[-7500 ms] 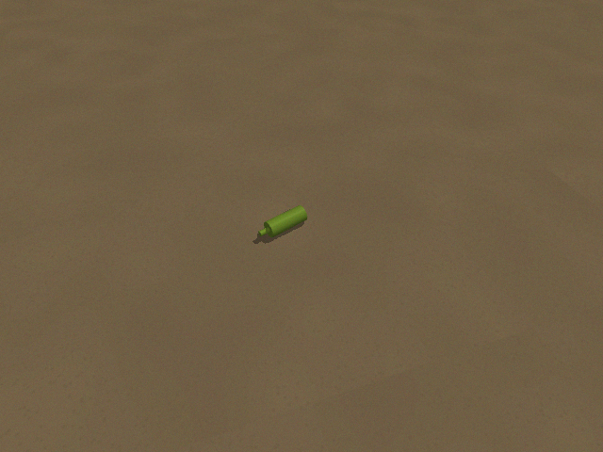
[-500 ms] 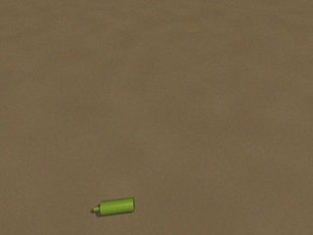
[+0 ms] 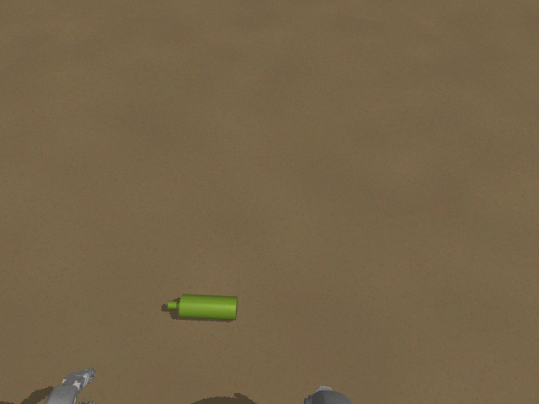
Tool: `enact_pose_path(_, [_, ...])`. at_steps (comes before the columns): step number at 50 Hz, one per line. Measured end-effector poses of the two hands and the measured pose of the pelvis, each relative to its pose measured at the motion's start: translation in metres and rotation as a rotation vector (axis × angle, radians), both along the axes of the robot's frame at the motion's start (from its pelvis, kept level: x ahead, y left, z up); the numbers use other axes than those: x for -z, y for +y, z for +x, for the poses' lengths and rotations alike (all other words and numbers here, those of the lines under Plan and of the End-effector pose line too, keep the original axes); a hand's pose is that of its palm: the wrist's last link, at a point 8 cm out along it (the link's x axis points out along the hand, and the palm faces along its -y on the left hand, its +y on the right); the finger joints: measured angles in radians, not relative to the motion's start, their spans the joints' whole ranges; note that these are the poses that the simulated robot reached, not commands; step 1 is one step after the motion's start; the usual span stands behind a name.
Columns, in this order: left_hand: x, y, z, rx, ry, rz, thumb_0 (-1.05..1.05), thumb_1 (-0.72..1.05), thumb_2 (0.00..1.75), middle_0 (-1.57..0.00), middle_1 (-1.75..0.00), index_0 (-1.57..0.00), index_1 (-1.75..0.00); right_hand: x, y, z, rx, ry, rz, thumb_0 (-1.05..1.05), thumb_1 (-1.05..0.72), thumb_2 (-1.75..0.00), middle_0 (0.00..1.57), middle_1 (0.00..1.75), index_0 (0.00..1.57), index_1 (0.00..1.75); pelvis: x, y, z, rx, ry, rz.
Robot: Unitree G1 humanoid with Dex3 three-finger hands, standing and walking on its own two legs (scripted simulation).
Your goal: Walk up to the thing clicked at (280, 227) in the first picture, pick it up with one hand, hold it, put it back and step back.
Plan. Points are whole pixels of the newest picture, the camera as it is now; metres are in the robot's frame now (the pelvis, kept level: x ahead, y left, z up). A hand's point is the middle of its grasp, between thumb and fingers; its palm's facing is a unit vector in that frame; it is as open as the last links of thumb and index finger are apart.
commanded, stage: walk up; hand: left
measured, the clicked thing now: (202, 306) +0.51 +0.21 -0.71
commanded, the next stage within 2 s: none
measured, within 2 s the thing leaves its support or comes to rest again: neither
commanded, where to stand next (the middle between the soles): +0.10 -0.01 m, yaw -2 degrees
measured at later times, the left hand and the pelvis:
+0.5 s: hand out of the picture +0.07 +0.27 -0.12, palm faces -0.08 -0.89 -0.45, open 7.4 cm; pelvis +0.00 -0.02 +0.01, yaw -3 degrees
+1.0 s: hand out of the picture +0.09 +0.27 -0.13, palm faces +0.00 -0.93 -0.38, open 7.4 cm; pelvis +0.00 -0.01 +0.01, yaw +0 degrees
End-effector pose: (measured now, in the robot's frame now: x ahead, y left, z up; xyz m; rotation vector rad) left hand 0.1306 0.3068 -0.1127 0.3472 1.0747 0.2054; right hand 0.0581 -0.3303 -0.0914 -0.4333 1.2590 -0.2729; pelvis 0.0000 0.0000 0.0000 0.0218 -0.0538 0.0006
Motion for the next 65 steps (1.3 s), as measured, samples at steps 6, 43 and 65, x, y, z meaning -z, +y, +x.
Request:
enact_pose_path(6, [0.001, 0.026, -0.05, -0.074, 0.096, -0.015, 0.01, 0.9, 0.9, -0.2, -0.3, -0.2, -0.3, -0.021, 0.029, 0.01, -0.043, -0.061, 0.008, 0.01, -0.91, -0.9, 0.21, 0.3, 0.21, 0.3, -0.013, 0.014, -0.01, -0.008, 0.017, -0.051])
enact_pose_path(43, [-0.053, -0.019, -0.032, 0.008, -0.071, 0.072, 0.0, 0.9, 0.9, -0.21, -0.3, -0.21, -0.3, 0.02, -0.011, -0.054, 0.033, 0.074, 0.132, 0.01, -0.91, -0.9, 0.21, 0.3, 0.2, 0.3, -0.015, -0.024, -0.007, -0.014, 0.0, -0.026])
enact_pose_path(65, [-0.022, -0.012, -0.015, -0.007, 0.141, 0.056, 0.01, 0.9, 0.9, -0.2, -0.3, -0.2, -0.3, -0.001, -0.039, 0.013, 0.041, 0.008, 0.043, 0.01, -0.9, -0.9, 0.21, 0.3, 0.21, 0.3, -0.009, -0.033, 0.061, 0.013, 0.017, -0.016])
